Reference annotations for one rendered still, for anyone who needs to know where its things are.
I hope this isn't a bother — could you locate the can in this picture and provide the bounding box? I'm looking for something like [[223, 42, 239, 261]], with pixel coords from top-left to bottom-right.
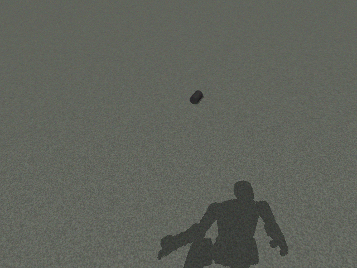
[[190, 90, 203, 104]]

